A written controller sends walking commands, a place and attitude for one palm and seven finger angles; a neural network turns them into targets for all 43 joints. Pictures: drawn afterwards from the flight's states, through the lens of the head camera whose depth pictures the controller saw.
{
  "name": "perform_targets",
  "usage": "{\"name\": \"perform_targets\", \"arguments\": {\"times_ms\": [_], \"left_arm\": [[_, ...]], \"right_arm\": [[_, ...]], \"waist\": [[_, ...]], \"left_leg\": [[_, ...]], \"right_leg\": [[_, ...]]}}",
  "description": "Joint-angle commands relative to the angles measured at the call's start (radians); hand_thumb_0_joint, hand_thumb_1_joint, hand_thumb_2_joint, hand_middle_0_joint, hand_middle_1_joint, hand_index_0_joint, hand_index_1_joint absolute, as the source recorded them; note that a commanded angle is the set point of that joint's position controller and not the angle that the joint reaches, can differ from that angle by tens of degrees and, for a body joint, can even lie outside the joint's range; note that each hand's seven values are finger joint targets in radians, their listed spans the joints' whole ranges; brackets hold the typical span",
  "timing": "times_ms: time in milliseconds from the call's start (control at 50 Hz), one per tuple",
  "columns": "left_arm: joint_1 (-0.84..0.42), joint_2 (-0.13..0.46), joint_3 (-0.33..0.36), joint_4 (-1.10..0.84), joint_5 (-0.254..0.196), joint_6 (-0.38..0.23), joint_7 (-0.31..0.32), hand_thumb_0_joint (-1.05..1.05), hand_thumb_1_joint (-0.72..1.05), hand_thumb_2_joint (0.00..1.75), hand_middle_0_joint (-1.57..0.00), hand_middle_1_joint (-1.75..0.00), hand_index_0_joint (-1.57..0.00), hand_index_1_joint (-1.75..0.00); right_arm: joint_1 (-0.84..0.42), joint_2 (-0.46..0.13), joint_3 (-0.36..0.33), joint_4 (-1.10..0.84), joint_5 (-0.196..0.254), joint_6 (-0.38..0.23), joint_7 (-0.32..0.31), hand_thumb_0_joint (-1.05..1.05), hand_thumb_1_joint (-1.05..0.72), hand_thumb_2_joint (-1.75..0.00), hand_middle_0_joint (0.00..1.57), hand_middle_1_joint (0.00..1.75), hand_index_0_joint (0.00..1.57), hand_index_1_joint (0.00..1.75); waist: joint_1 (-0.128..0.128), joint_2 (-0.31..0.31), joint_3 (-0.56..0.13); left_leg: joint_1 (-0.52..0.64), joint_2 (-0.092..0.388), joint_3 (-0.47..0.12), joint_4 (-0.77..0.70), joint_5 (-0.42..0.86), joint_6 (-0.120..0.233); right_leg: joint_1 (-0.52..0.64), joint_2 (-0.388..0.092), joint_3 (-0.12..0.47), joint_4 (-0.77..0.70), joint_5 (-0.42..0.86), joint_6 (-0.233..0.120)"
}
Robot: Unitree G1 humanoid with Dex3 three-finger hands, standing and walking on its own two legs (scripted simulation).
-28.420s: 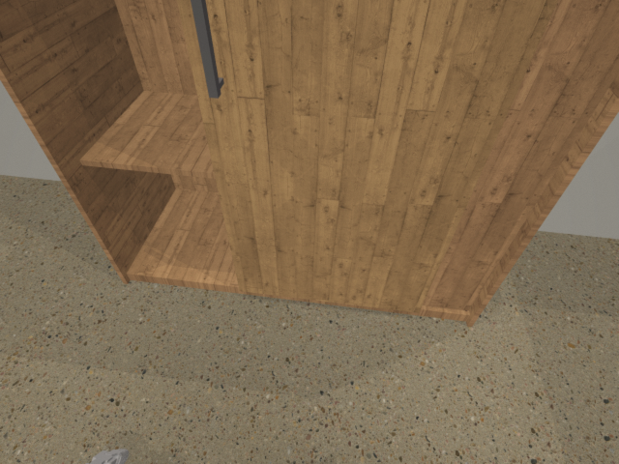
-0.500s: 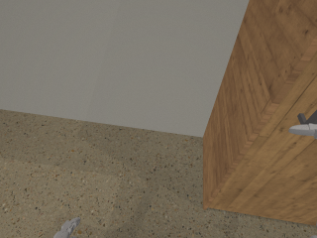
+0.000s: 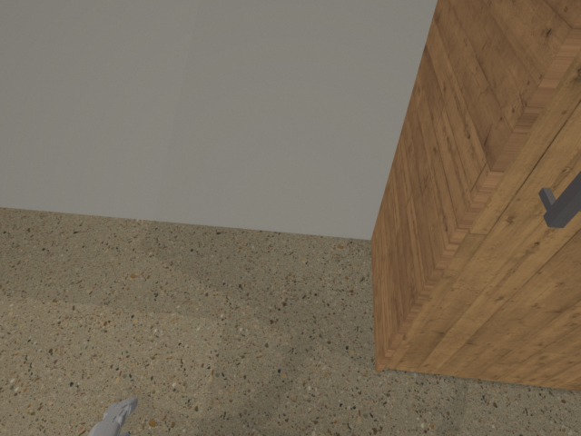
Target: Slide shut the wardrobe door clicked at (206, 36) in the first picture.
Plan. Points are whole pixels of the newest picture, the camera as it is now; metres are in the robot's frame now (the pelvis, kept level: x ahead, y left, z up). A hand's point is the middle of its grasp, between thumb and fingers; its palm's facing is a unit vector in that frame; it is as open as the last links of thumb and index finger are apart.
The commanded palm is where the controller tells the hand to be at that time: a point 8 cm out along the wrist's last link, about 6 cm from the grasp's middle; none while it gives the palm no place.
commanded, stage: slip the hand off the handle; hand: right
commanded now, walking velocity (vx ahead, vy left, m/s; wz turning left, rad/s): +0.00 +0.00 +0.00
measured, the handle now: out of the picture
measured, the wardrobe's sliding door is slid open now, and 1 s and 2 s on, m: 0.00 0.00 0.00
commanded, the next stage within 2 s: draw the hand back to the body in 0.76 s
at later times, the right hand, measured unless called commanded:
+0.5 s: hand out of the picture +0.29 -0.41 +0.19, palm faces +0.58 +0.79 -0.18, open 14.6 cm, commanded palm +0.24 -0.42 +0.21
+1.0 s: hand out of the picture +0.25 -0.37 +0.19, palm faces +0.42 +0.90 -0.12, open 14.7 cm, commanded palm +0.19 -0.40 +0.20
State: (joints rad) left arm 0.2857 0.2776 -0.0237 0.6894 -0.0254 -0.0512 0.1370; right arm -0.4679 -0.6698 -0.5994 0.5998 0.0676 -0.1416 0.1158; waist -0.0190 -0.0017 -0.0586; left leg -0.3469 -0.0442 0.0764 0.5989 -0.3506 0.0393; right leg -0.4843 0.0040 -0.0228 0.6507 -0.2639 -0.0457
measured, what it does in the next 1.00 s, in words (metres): stands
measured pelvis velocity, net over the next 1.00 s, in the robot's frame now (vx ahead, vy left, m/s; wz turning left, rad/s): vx -0.01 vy -0.02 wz -0.03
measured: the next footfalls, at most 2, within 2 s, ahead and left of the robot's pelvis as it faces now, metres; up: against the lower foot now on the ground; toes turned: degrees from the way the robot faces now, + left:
none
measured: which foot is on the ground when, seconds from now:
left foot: down 0.00-1.00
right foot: down 0.00-1.00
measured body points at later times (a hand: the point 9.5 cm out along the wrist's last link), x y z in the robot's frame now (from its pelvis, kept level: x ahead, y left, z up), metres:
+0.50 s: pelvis +0.00 -0.03 +0.00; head +0.00 -0.04 +0.45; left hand +0.14 +0.21 -0.09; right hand +0.25 -0.45 +0.21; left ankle -0.03 +0.09 -0.72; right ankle +0.04 -0.09 -0.72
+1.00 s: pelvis -0.01 -0.02 +0.01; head -0.03 -0.02 +0.46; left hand +0.18 +0.20 -0.07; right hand +0.22 -0.42 +0.20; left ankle -0.03 +0.09 -0.72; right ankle +0.04 -0.09 -0.72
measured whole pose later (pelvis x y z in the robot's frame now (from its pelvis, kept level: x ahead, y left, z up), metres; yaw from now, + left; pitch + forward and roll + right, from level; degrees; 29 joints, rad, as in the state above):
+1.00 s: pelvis -0.01 -0.02 +0.01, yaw -2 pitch +0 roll +2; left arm 0.20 0.24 -0.10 0.67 -0.05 -0.14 0.18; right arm -0.12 -0.53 -0.56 0.14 0.27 0.12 0.24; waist -0.08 -0.02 -0.05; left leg -0.21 -0.01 0.09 0.52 -0.31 0.02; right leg -0.35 0.04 -0.01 0.57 -0.22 -0.07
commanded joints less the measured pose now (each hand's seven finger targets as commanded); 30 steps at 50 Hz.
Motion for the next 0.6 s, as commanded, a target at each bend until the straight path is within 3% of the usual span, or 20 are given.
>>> {"name": "perform_targets", "arguments": {"times_ms": [0,40,140,200,280,320,360,400,440,480,540,580], "left_arm": [[0.003,0.148,0.046,-0.110,-0.002,-0.050,0.024,0.00,0.90,0.90,-0.20,-0.30,-0.20,-0.30],[0.008,0.152,0.045,-0.112,0.001,-0.052,0.024,0.00,0.90,0.90,-0.20,-0.30,-0.20,-0.30],[0.009,0.150,0.048,-0.148,0.007,-0.054,0.008,0.00,0.90,0.90,-0.20,-0.30,-0.20,-0.30],[-0.010,0.146,0.054,-0.176,0.008,-0.062,-0.001,0.00,0.90,0.90,-0.20,-0.30,-0.20,-0.30],[-0.043,0.140,0.050,-0.185,0.005,-0.073,-0.005,0.00,0.90,0.90,-0.20,-0.30,-0.20,-0.30],[-0.066,0.133,0.046,-0.191,0.002,-0.082,-0.002,0.00,0.90,0.90,-0.20,-0.30,-0.20,-0.30],[-0.080,0.131,0.044,-0.190,0.003,-0.088,0.001,0.00,0.90,0.90,-0.20,-0.30,-0.20,-0.30],[-0.101,0.120,0.039,-0.198,0.003,-0.096,0.004,0.00,0.90,0.90,-0.20,-0.30,-0.20,-0.30],[-0.107,0.116,0.037,-0.201,0.008,-0.102,0.006,0.00,0.90,0.90,-0.20,-0.30,-0.20,-0.30],[-0.122,0.110,0.031,-0.201,0.009,-0.110,0.010,0.00,0.90,0.90,-0.20,-0.30,-0.20,-0.30],[-0.130,0.109,0.027,-0.192,0.013,-0.123,0.019,0.00,0.90,0.90,-0.20,-0.30,-0.20,-0.30],[-0.135,0.108,0.024,-0.183,0.011,-0.128,0.025,0.00,0.90,0.90,-0.20,-0.30,-0.20,-0.30]], "right_arm": [[-0.389,-0.415,-0.077,-0.128,0.019,-0.082,0.030,0.00,0.55,-0.20,0.25,1.15,0.25,1.15],[-0.391,-0.446,-0.097,-0.097,0.013,-0.090,0.032,0.00,0.55,-0.20,0.25,1.15,0.25,1.15],[-0.308,-0.377,-0.057,-0.191,0.009,-0.116,0.025,0.00,0.55,-0.20,0.25,1.15,0.25,1.15],[-0.187,-0.325,-0.065,-0.347,0.045,-0.121,0.014,0.00,0.55,-0.20,0.25,1.15,0.25,1.15],[-0.031,-0.324,-0.149,-0.447,0.097,-0.090,-0.008,0.00,0.55,-0.20,0.25,1.15,0.25,1.15],[-0.011,-0.282,-0.139,-0.498,0.110,-0.055,-0.020,0.00,0.55,-0.20,0.25,1.15,0.25,1.15],[0.005,-0.309,-0.175,-0.546,0.105,-0.025,-0.039,0.00,0.55,-0.20,0.25,1.15,0.25,1.15],[0.009,-0.250,-0.119,-0.597,0.093,0.009,-0.050,0.00,0.55,-0.20,0.25,1.15,0.25,1.15],[0.050,-0.229,-0.104,-0.645,0.081,0.026,-0.058,0.00,0.55,-0.20,0.25,1.15,0.25,1.15],[0.017,-0.172,-0.036,-0.718,0.072,0.031,-0.059,0.00,0.55,-0.20,0.25,1.15,0.25,1.15],[0.044,-0.129,-0.003,-0.760,0.083,0.032,-0.052,0.00,0.55,-0.20,0.25,1.15,0.25,1.15],[0.082,-0.114,-0.003,-0.736,0.097,0.047,-0.045,0.00,0.55,-0.20,0.25,1.15,0.25,1.15]], "waist": [[0.028,-0.094,-0.229],[0.019,-0.114,-0.234],[-0.001,-0.174,-0.281],[-0.025,-0.182,-0.332],[-0.057,-0.107,-0.286],[-0.055,-0.113,-0.249],[-0.061,-0.123,-0.214],[-0.046,-0.154,-0.193],[-0.047,-0.184,-0.192],[-0.025,-0.188,-0.200],[-0.022,-0.185,-0.194],[-0.024,-0.137,-0.169]], "left_leg": [[-0.067,0.026,-0.082,-0.099,0.192,-0.023],[-0.081,0.023,-0.076,-0.093,0.162,-0.020],[-0.115,0.008,-0.055,-0.070,0.136,-0.007],[-0.102,-0.001,-0.046,-0.060,0.150,-0.004],[-0.058,-0.002,-0.034,-0.061,0.162,-0.006],[-0.071,0.000,-0.028,-0.064,0.150,-0.009],[-0.068,0.000,-0.027,-0.070,0.137,-0.006],[-0.091,0.005,-0.026,-0.070,0.126,-0.008],[-0.095,0.007,-0.026,-0.069,0.115,-0.006],[-0.109,0.007,-0.025,-0.067,0.117,-0.006],[-0.122,0.008,-0.026,-0.067,0.101,-0.008],[-0.108,0.010,-0.026,-0.083,0.100,-0.007]], "right_leg": [[0.218,-0.015,0.053,-0.057,0.170,-0.015],[0.209,-0.016,0.058,-0.058,0.154,-0.013],[0.274,-0.026,0.089,-0.067,0.171,-0.005],[0.340,-0.035,0.108,-0.074,0.214,-0.001],[0.302,-0.040,0.115,-0.103,0.216,0.003],[0.302,-0.043,0.122,-0.121,0.188,0.009],[0.287,-0.046,0.123,-0.135,0.160,0.014],[0.308,-0.048,0.133,-0.152,0.133,0.020],[0.327,-0.049,0.148,-0.166,0.115,0.030],[0.365,-0.054,0.164,-0.169,0.107,0.035],[0.397,-0.060,0.199,-0.188,0.063,0.050],[0.373,-0.053,0.187,-0.191,0.039,0.046]]}}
